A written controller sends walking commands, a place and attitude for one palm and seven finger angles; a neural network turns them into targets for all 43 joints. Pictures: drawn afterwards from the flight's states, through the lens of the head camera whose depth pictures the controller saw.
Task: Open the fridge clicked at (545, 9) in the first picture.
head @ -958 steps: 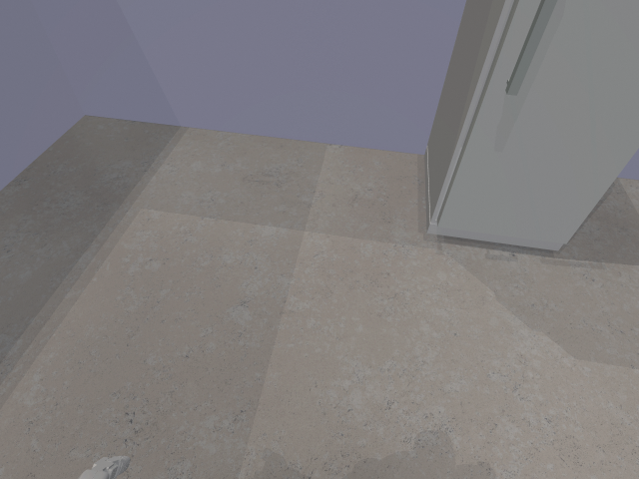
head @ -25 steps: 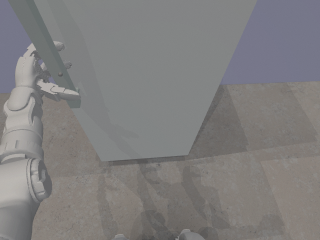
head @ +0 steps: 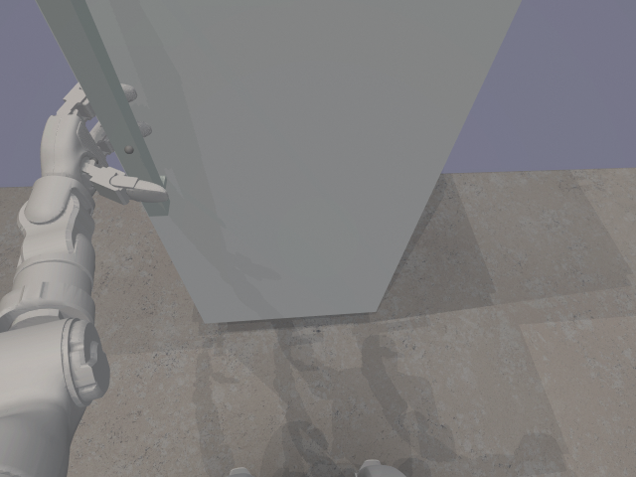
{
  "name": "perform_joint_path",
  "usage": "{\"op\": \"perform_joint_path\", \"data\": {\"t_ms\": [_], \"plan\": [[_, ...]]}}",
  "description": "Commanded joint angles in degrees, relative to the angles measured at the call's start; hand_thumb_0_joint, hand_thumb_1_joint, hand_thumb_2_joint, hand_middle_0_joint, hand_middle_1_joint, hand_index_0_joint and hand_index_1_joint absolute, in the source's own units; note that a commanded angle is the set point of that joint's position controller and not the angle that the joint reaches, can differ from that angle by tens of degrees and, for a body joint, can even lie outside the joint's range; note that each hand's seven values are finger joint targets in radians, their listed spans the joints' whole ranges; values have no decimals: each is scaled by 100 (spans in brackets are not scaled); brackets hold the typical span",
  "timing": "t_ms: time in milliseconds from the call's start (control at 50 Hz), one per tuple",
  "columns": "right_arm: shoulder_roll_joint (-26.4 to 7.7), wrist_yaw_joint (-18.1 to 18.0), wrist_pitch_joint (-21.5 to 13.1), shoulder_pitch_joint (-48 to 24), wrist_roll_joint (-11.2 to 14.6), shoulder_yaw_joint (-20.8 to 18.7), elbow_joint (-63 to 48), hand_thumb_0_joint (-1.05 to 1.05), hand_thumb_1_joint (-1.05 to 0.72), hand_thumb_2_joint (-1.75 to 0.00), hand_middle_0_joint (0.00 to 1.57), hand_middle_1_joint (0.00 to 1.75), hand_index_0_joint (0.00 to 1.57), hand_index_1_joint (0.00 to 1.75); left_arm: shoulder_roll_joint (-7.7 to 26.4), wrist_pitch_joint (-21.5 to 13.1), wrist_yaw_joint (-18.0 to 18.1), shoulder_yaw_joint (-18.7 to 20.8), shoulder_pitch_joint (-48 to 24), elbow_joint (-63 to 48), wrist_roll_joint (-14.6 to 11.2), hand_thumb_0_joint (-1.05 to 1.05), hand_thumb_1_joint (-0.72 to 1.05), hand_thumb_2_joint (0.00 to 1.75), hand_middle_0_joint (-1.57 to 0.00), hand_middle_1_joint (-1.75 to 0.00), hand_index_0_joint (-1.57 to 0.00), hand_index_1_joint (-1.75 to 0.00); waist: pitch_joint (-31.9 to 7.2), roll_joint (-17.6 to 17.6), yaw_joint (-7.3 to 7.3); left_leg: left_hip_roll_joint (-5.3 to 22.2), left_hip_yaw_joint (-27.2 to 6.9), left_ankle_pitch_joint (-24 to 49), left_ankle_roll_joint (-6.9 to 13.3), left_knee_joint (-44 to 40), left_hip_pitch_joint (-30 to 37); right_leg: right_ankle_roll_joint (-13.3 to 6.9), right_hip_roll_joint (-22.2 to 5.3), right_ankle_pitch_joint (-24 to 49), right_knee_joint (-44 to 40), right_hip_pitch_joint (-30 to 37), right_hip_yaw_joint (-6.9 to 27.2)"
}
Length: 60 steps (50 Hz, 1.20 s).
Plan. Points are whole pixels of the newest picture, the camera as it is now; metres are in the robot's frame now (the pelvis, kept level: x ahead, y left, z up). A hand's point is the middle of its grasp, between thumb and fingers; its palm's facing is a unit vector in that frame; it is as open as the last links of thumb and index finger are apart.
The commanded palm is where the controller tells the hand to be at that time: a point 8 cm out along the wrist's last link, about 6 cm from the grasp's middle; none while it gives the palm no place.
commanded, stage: slide the fingers in behind the handle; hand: left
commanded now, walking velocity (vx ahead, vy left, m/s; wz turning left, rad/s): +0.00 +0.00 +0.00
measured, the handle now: (107, 75) +0.53 +0.22 +0.19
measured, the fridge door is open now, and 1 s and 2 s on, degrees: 0 0 0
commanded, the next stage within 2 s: grip the handle and tug to test in 0.10 s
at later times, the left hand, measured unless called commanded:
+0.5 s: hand (136, 149) +0.49 +0.20 +0.12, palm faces +0.02 -1.00 +0.00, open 11.8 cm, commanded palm +0.46 +0.25 +0.12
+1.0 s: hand (140, 151) +0.48 +0.19 +0.12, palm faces +0.02 -1.00 +0.00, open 6.0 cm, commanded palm +0.46 +0.25 +0.12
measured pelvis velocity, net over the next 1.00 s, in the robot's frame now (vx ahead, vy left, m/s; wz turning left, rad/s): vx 0.00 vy -0.01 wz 0.00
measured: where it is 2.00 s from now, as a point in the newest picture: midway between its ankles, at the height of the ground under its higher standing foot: outside the picture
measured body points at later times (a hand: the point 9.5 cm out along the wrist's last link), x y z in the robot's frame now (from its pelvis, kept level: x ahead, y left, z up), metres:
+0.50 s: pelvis +0.00 +0.00 +0.00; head +0.08 +0.01 +0.44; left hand +0.48 +0.25 +0.13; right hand +0.02 -0.26 -0.11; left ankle +0.00 +0.12 -0.71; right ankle +0.00 -0.13 -0.71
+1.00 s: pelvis +0.00 -0.01 +0.00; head +0.08 +0.00 +0.44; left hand +0.48 +0.25 +0.13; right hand +0.02 -0.28 -0.11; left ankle +0.00 +0.11 -0.71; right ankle +0.00 -0.13 -0.71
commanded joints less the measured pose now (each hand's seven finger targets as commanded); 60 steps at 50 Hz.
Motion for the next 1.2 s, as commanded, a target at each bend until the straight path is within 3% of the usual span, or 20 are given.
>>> {"op": "perform_joint_path", "data": {"t_ms": [0, 60, 120, 180, 260, 340, 360, 400, 540, 600, 720, 780, 820, 860, 920, 980, 1020, 1080, 1140, 1180], "plan": [[-997, -119, -127, 624, -26, -349, -427, 0, -90, -90, 20, 30, 20, 30, 1417, -126, 54, 68, -2643, -927, -42, 0, -50, 30, -30, -120, -30, -120, -1785, 284, -93, -261, -262, 1684, 145, -551, 1216, -136, 288, 1755, -391, 783, 44], [-984, -112, -156, 651, -54, -346, -420, 0, -90, -90, 20, 30, 20, 30, 1555, -261, 150, 139, -2870, -1181, 30, 0, -50, 30, -30, -120, -30, -120, -2023, 458, -81, -252, -325, 1815, 126, -501, 1437, -152, 289, 1707, -341, 696, 44], [-951, -92, -186, 668, -78, -363, -426, 0, -90, -90, 20, 30, 20, 30, 1312, -460, 156, 0, -2947, -1475, -22, 0, -50, 30, -30, -120, -30, -120, -2352, 659, -95, -222, -372, 2278, 89, -398, 1830, -174, 321, 1880, -249, 617, 20], [-981, -73, -194, 671, -77, -368, -363, 0, -90, -90, 20, 30, 20, 30, 1450, -448, 150, 169, -2869, -1281, -59, 0, -50, 30, -30, -120, -30, -120, -2376, 569, -43, -215, -374, 2145, 73, -398, 1734, -163, 325, 1833, -259, 675, 18], [-958, -63, -174, 642, -66, -365, -390, 0, -90, -90, 20, 30, 20, 30, 1194, -322, 143, -54, -2834, -1251, 4, 0, -31, 38, -32, -123, -32, -123, -2264, 687, -63, -223, -370, 2169, 72, -422, 1731, -169, 318, 1793, -250, 555, -13], [-965, -62, -177, 663, -73, -389, -380, 0, -90, -90, 20, 30, 20, 30, 1335, -349, 188, 70, -2822, -1474, -11, 0, -13, 46, -34, -125, -34, -125, -2433, 674, -15, -210, -387, 2396, 66, -395, 1836, -173, 326, 1955, -232, 664, -6], [-943, -51, -176, 655, -75, -391, -405, 0, -90, -90, 20, 30, 20, 30, 1204, -329, 189, 39, -2677, -1436, -52, 0, -8, 48, -35, -126, -35, -126, -2458, 605, -8, -216, -358, 2437, 71, -385, 1848, -166, 333, 2019, -245, 708, -8], [-959, -49, -160, 647, -69, -389, -408, 0, -90, -90, 20, 30, 20, 30, 1272, -313, 198, 106, -2573, -1391, -76, 0, 1, 52, -35, -127, -35, -127, -2355, 402, 18, -216, -348, 2356, 74, -418, 1700, -161, 334, 2038, -255, 810, -13], [-946, -63, -124, 587, -63, -353, -445, 0, -90, -90, 20, 30, 20, 30, 1417, -256, 251, 158, -2526, -1164, 31, 0, 34, 66, -39, -132, -39, -132, -1974, 374, 15, -270, -259, 1937, 127, -466, 1320, -153, 301, 1943, -309, 887, 46], [-945, -89, -134, 599, -56, -357, -454, 0, -90, -90, 20, 30, 20, 30, 1392, -309, 244, 100, -2787, -1302, 2, 0, 48, 72, -41, -134, -41, -134, -2108, 235, -59, -280, -257, 1827, 145, -471, 1316, -132, 297, 1946, -332, 984, 83], [-943, -120, -170, 608, -55, -349, -430, 0, -90, -90, 20, 30, 20, 30, 1602, -466, 133, 226, -2774, -1363, -19, 0, 76, 84, -44, -138, -44, -138, -2472, 448, -7, -304, -243, 2014, 154, -388, 1445, -144, 297, 2158, -279, 1150, 135], [-946, -119, -156, 569, -35, -347, -411, 0, -90, -90, 20, 30, 20, 30, 1466, -360, 46, 106, -2668, -1227, -50, 0, 90, 90, -45, -140, -45, -140, -2298, 510, -48, -297, -203, 1909, 145, -413, 1381, -124, 285, 2128, -328, 1056, 128], [-952, -136, -140, 596, -28, -339, -403, 0, -90, -90, 20, 30, 20, 30, 1347, -274, 11, 22, -2656, -1009, -69, 0, 90, 90, -45, -140, -45, -140, -2009, 344, -105, -297, -236, 1796, 162, -446, 1270, -137, 293, 1987, -355, 951, 82], [-1000, -158, -129, 599, -23, -364, -424, 0, -90, -90, 20, 30, 20, 30, 1751, -219, 70, 410, -2626, -1067, -139, 0, 90, 90, -45, -140, -45, -140, -2162, 134, -2, -300, -224, 1769, 167, -464, 1159, -110, 284, 2047, -367, 1154, 119], [-938, -142, -138, 596, -42, -341, -458, 0, -90, -90, 20, 30, 20, 30, 1579, -278, 151, 223, -2726, -1290, -51, 0, 90, 90, -45, -140, -45, -140, -2191, 474, 0, -323, -221, 1949, 157, -457, 1266, -134, 272, 2154, -313, 1125, 106], [-934, -113, -139, 566, -43, -360, -472, 0, -90, -90, 20, 30, 20, 30, 1523, -323, 193, 232, -2450, -1246, -44, 0, 90, 90, -45, -140, -45, -140, -2213, 361, 40, -300, -197, 1890, 146, -449, 1296, -120, 286, 2079, -348, 1107, 120], [-951, -122, -145, 565, -47, -343, -471, 0, -90, -90, 20, 30, 20, 30, 1531, -350, 218, 189, -2634, -1241, -23, 0, 90, 90, -45, -140, -45, -140, -2055, 290, -35, -311, -201, 1662, 165, -476, 1177, -117, 283, 1920, -368, 1067, 123], [-992, -140, -143, 592, -30, -350, -466, 0, -90, -90, 20, 30, 20, 30, 1876, -336, 217, 380, -2670, -1115, 38, 0, 90, 90, -45, -140, -45, -140, -2119, 150, -11, -315, -202, 1521, 178, -503, 1032, -99, 268, 1898, -392, 1223, 180], [-955, -148, -151, 566, -31, -334, -460, 0, -90, -90, 20, 30, 20, 30, 1700, -356, 170, 238, -2731, -1121, 49, 0, 90, 90, -45, -140, -45, -140, -2172, 494, -32, -313, -194, 1625, 160, -478, 1188, -116, 265, 1913, -367, 1063, 170], [-968, -148, -147, 576, -30, -331, -463, 0, -90, -90, 20, 30, 20, 30, 1746, -335, 167, 285, -2635, -1021, 43, 0, 90, 90, -45, -140, -45, -140, -2074, 369, -19, -302, -210, 1541, 155, -495, 1123, -117, 275, 1799, -385, 1026, 156]]}}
